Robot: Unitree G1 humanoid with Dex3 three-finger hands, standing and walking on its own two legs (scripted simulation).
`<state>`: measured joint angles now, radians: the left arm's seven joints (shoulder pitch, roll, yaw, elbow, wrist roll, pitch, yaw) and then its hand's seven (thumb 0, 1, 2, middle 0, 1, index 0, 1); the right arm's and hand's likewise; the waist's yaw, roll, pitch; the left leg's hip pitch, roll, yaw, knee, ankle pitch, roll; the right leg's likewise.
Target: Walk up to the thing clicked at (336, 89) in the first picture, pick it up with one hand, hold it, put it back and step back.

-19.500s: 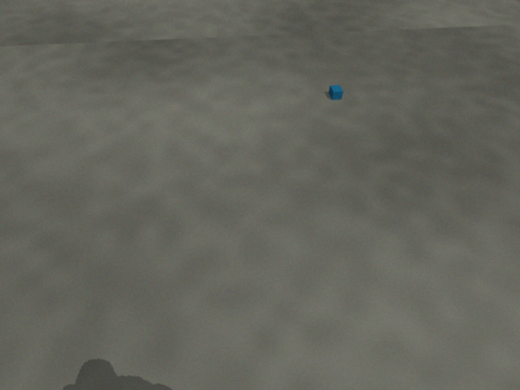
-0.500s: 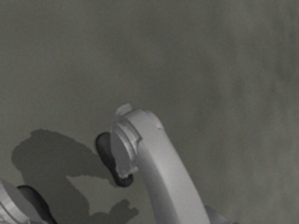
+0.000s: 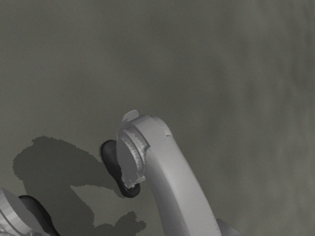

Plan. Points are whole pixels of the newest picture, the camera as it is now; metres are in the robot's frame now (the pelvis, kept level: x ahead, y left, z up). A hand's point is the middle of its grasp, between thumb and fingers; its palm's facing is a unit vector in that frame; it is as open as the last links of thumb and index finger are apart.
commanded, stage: close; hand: left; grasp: from above
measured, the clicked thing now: out of the picture +0.48 +0.34 -0.30
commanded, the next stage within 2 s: settle in 0.22 s
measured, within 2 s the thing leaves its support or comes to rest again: leaves its support in 0.64 s
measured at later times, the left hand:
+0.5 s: hand out of the picture +0.47 +0.33 -0.26, palm faces -0.28 -0.35 -0.90, open 11.3 cm
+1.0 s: hand out of the picture +0.46 +0.36 -0.18, palm faces -0.27 -0.33 -0.90, open 11.3 cm
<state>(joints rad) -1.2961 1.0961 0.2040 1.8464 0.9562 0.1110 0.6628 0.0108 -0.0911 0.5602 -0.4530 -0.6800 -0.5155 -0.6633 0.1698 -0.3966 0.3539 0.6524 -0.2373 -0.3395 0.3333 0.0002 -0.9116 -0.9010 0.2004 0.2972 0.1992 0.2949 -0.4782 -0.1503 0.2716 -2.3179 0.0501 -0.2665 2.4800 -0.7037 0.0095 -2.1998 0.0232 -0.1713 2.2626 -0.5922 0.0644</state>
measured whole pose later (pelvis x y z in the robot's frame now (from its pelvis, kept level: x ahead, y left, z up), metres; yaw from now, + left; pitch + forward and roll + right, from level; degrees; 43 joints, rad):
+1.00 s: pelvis +0.01 +0.00 +0.00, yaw +3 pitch +33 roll -12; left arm -1.14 0.84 0.18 1.60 0.91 0.23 0.47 0.02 -0.16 0.51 -0.57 -0.59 -0.64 -0.56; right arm 0.20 -0.36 0.19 0.73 -0.17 -0.28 0.33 0.00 -0.91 -0.90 0.20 0.30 0.20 0.29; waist -0.36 -0.01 0.05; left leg -2.33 0.05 -0.20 2.44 -0.71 0.01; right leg -2.24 0.00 -0.11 2.28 -0.63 0.05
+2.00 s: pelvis +0.01 -0.02 +0.14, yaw +12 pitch +33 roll -4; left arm -0.75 0.47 0.01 1.06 0.85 0.33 0.21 0.01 -0.18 0.54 -0.58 -0.58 -0.65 -0.55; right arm 0.16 -0.29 -0.01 0.73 -0.01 -0.09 0.09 0.00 -0.91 -0.90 0.20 0.30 0.20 0.30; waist -0.14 0.08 -0.21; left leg -1.91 0.05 -0.07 1.96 -0.64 -0.01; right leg -1.89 -0.03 -0.04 1.91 -0.60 0.01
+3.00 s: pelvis +0.09 +0.00 +0.41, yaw +14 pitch +11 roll -1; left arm -0.46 0.25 -0.18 0.97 0.73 0.50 0.26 0.00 -0.19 0.61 -0.57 -0.59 -0.64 -0.56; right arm 0.26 -0.24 0.00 0.84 0.05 -0.11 -0.06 0.00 -0.88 -0.89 0.21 0.30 0.20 0.30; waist -0.06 0.05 -0.10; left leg -0.63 0.04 0.01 0.83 -0.39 -0.02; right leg -0.62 -0.03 -0.03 0.80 -0.37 0.02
